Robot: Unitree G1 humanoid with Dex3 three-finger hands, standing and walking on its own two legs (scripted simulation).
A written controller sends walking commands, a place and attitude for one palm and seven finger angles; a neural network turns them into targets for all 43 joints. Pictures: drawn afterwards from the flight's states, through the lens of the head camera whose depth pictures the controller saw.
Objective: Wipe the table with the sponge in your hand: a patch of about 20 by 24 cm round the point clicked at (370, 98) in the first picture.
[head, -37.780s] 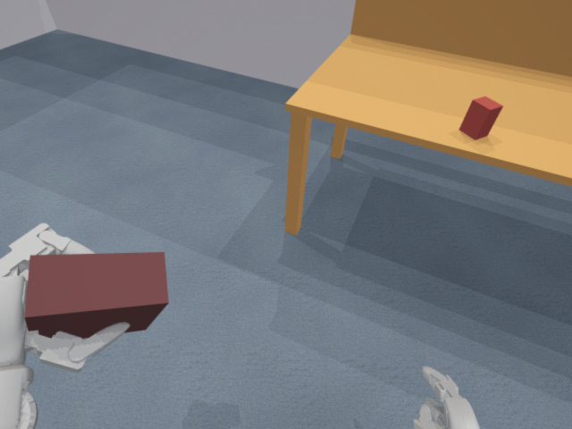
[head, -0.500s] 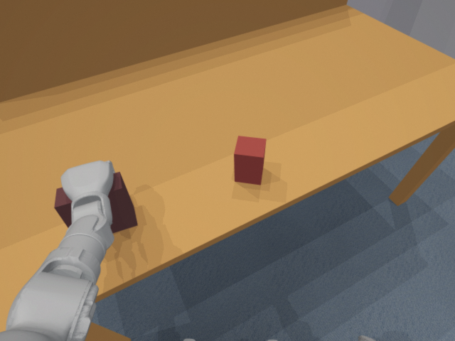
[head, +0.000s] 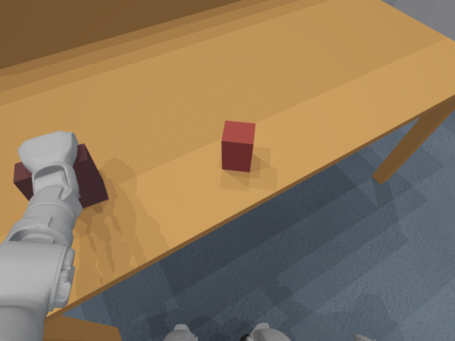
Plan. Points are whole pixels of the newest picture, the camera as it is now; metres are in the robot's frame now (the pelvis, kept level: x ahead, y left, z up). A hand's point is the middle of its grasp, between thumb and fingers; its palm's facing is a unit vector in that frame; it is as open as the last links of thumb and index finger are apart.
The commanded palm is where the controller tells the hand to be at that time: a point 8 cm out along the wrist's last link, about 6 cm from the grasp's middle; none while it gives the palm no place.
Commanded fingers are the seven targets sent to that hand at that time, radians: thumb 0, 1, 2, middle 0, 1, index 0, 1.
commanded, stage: wipe forward along the middle lane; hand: left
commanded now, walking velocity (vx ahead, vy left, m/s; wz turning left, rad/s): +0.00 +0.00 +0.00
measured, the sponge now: (69, 189) +0.41 +0.31 -0.02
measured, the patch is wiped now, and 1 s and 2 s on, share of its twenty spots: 1.00 1.00 1.00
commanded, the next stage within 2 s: slide back across to the first lane in 0.28 s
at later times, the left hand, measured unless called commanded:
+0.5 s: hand (51, 154) +0.47 +0.35 +0.02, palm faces -0.14 -0.01 -0.99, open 9.9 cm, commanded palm +0.45 +0.34 +0.06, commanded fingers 0.00 0.10 1.30 -1.20 -1.60 -1.20 -1.60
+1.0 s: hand (28, 158) +0.46 +0.39 +0.02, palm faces -0.10 -0.03 -0.99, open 10.0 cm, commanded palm +0.43 +0.39 +0.07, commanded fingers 0.00 0.10 1.30 -1.20 -1.60 -1.20 -1.60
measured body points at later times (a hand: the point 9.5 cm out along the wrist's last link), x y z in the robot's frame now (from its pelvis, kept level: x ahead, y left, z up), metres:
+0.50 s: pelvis +0.00 +0.04 +0.00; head +0.10 +0.05 +0.44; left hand +0.47 +0.34 +0.07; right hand +0.04 -0.23 -0.13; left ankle +0.04 +0.15 -0.70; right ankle +0.04 -0.08 -0.70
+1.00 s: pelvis +0.04 +0.07 +0.01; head +0.12 +0.08 +0.46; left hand +0.46 +0.38 +0.07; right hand +0.11 -0.20 -0.11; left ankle +0.04 +0.15 -0.70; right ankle +0.04 -0.08 -0.70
